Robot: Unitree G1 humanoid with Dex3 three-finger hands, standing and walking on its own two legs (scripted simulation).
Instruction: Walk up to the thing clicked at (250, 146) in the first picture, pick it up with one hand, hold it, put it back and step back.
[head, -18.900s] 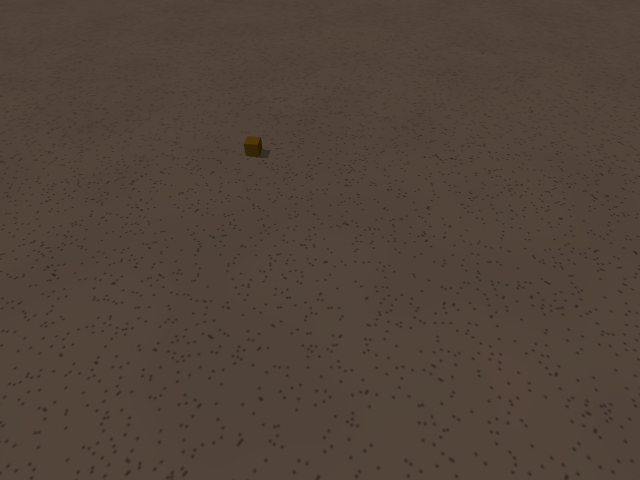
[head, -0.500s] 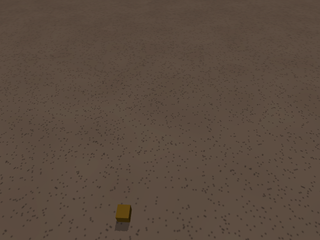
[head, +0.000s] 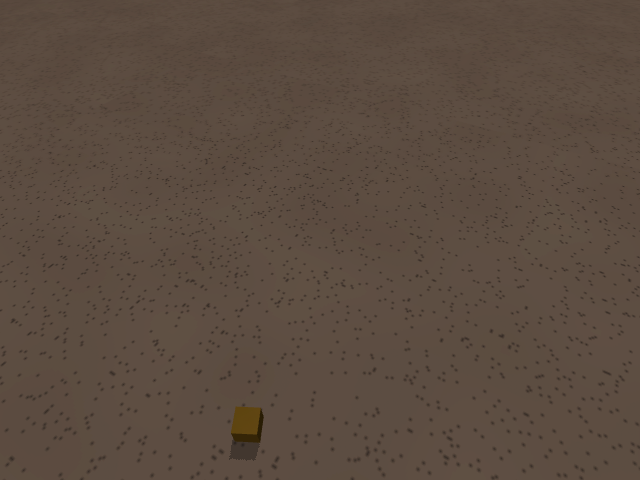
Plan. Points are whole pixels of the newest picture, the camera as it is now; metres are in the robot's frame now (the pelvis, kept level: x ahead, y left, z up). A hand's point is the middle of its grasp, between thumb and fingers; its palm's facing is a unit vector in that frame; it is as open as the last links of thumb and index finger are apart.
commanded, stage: stand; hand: left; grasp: from above
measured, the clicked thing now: (247, 424) +0.46 +0.23 -0.75
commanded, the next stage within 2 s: rise first in 0.44 s
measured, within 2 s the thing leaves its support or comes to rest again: neither
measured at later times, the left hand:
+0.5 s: hand out of the picture +0.08 +0.25 -0.16, palm faces -0.02 -0.94 -0.34, open 7.4 cm
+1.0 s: hand out of the picture +0.14 +0.25 -0.20, palm faces -0.09 -0.92 -0.38, open 12.2 cm
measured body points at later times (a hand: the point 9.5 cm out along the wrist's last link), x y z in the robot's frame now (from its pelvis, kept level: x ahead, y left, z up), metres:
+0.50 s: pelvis +0.00 +0.00 +0.00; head +0.01 +0.00 +0.45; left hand +0.08 +0.30 -0.13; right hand +0.08 -0.30 -0.13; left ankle -0.01 +0.12 -0.75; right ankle +0.00 -0.12 -0.75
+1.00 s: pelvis -0.01 +0.01 -0.05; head +0.05 +0.01 +0.40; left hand +0.14 +0.30 -0.17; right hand +0.10 -0.25 -0.16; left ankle -0.01 +0.12 -0.75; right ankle +0.00 -0.12 -0.75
